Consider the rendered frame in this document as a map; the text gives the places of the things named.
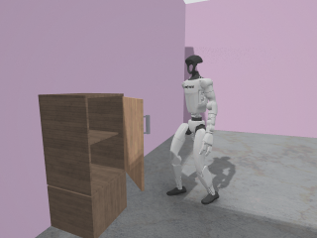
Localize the left robot forearm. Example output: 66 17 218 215
205 101 218 135

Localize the robot left upper arm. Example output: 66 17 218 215
199 78 216 111

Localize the left robot shin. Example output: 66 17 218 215
196 166 216 195

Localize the right robot shin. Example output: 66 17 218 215
169 160 182 189

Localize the robot shin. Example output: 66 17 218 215
196 166 216 195
169 160 182 189

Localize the handle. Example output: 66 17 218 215
143 115 151 134

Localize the left robot hand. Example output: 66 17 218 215
199 133 214 157

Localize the cupboard door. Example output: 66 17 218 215
122 96 145 191

